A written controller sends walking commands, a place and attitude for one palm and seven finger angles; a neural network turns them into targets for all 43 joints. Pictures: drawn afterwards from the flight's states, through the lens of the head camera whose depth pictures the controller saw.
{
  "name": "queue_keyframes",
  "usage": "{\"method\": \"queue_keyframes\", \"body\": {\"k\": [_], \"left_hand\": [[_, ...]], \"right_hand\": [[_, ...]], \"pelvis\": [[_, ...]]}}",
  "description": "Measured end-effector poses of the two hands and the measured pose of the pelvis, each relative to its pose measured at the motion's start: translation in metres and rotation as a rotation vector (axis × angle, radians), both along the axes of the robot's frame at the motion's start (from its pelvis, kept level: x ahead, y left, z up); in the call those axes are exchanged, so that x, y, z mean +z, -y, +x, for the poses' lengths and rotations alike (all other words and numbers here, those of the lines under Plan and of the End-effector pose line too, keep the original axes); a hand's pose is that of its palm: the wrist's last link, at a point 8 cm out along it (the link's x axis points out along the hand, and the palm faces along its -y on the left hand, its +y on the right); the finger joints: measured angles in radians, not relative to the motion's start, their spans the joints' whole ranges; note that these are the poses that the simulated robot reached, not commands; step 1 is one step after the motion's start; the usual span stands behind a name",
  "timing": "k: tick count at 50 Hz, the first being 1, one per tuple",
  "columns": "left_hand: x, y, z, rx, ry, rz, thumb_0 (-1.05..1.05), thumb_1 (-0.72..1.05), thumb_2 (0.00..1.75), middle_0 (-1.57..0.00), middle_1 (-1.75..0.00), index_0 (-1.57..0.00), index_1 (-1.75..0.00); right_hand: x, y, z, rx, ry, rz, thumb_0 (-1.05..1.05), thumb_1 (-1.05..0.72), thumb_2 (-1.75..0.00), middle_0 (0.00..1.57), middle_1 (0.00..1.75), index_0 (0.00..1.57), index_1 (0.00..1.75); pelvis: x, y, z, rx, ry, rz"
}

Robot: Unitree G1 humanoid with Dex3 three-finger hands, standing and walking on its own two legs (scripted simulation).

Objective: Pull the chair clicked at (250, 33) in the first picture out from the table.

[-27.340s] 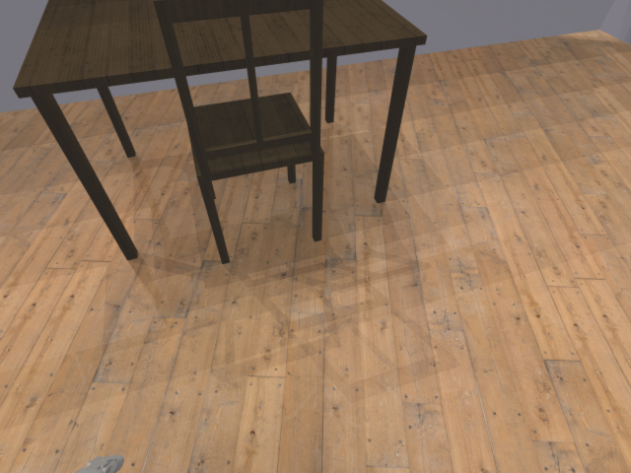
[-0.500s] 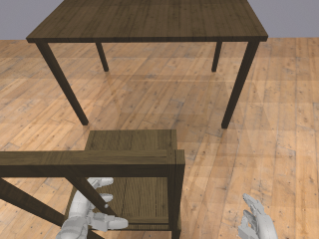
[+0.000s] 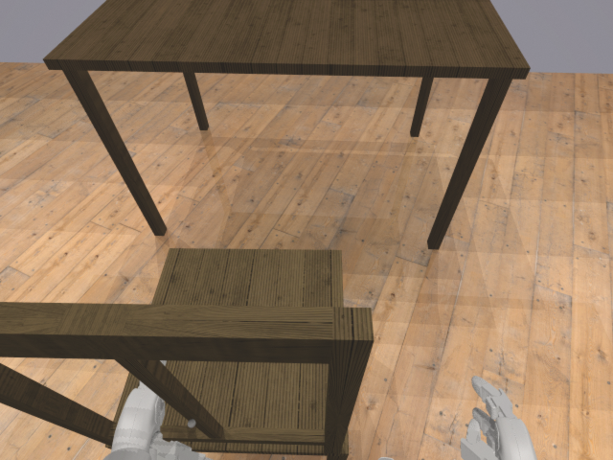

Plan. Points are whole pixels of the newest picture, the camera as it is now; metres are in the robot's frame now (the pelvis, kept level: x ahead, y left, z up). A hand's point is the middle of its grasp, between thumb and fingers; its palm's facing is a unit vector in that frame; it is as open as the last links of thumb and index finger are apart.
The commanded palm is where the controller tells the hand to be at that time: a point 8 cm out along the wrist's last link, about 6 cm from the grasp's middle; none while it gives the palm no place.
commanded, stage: draw the fingers out of the gap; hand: left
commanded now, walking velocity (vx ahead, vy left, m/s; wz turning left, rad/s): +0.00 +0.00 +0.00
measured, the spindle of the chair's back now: (184, 402) +0.20 +0.16 +0.00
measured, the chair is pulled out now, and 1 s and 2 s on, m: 0.66 0.66 0.65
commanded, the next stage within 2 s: draw the hand back to the body in 0.66 s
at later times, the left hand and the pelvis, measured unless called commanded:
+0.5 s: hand out of the picture +0.11 +0.16 -0.03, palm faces +0.09 -0.98 -0.18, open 17.4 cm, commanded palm +0.06 +0.21 +0.00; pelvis -0.01 +0.01 -0.01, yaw +0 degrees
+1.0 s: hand out of the picture +0.09 +0.17 +0.02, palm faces +0.11 -0.99 -0.11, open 17.5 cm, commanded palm +0.04 +0.23 +0.04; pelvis -0.03 +0.00 -0.03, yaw +0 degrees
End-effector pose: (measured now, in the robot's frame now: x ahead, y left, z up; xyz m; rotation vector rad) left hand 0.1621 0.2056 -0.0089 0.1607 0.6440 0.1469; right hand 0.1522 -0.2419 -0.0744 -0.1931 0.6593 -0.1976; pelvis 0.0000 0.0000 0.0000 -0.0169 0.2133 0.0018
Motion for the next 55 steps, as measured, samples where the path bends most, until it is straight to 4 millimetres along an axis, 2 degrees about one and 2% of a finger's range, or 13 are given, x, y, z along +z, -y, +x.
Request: {"method": "queue_keyframes", "body": {"k": [21,34,40,44,50,55], "left_hand": [[0.003,-0.004,-0.066,0.017,-0.027,-0.009,-0.01,-0.53,0.2,-0.01,0.0,0.0,0.0],[0.005,0.0,-0.106,0.022,-0.049,-0.014,-0.01,-0.53,0.2,-0.01,0.0,0.0,0.0],[0.004,-0.003,-0.118,0.03,-0.057,-0.01,-0.01,-0.53,0.2,-0.01,0.0,0.0,0.0],[0.014,-0.004,-0.116,0.046,0.053,-0.066,-0.01,-0.53,0.2,-0.01,0.0,0.0,0.0],[0.045,-0.013,-0.093,-0.018,0.305,-0.054,-0.01,-0.53,0.2,-0.01,0.0,0.0,0.0],[0.062,-0.02,-0.08,-0.115,0.444,-0.043,-0.01,-0.54,0.2,0.0,0.0,0.0,0.0]], "right_hand": [[0.002,-0.018,0.014,0.004,0.082,0.024,0.02,-0.9,-0.9,0.21,0.3,0.21,0.3],[0.003,-0.017,0.01,-0.019,0.118,0.026,0.02,-0.9,-0.9,0.21,0.3,0.21,0.3],[0.001,-0.015,0.008,-0.029,0.125,0.023,0.02,-0.9,-0.9,0.21,0.3,0.21,0.3],[-0.001,-0.014,0.006,-0.029,0.141,0.021,0.02,-0.9,-0.9,0.21,0.3,0.21,0.3],[-0.008,-0.016,0.0,-0.024,0.139,0.045,0.02,-0.9,-0.9,0.21,0.3,0.2,0.3],[-0.012,-0.017,-0.004,-0.031,0.136,0.077,0.02,-0.9,-0.9,0.21,0.3,0.2,0.3]], "pelvis": [[-0.01,-0.005,-0.006,0.01,-0.007,-0.012],[-0.018,-0.005,-0.014,0.007,-0.009,-0.014],[-0.021,-0.004,-0.018,0.007,-0.013,-0.016],[-0.024,-0.003,-0.021,0.01,-0.013,-0.02],[-0.026,-0.002,-0.027,0.01,-0.004,-0.021],[-0.027,-0.001,-0.032,0.001,0.002,-0.018]]}}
